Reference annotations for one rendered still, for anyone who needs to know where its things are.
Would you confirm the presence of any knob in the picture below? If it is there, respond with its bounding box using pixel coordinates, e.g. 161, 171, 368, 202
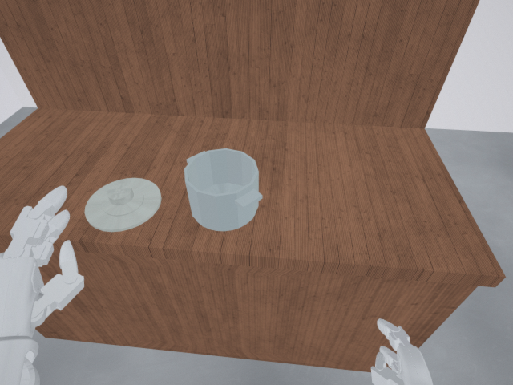
107, 183, 134, 205

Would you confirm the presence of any robot right hand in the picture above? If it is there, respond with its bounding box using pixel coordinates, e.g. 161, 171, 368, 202
371, 318, 433, 385

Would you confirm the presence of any lid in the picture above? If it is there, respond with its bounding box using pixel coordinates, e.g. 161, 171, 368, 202
85, 178, 162, 232

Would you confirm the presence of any pot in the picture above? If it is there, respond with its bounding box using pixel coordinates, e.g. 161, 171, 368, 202
184, 148, 263, 231

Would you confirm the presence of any table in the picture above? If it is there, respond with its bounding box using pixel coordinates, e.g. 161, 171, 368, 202
0, 0, 506, 372

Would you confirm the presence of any robot left hand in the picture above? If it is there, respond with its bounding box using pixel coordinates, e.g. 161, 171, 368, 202
0, 185, 84, 338

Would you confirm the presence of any robot left forearm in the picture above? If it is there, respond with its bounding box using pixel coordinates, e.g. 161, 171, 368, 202
0, 336, 40, 385

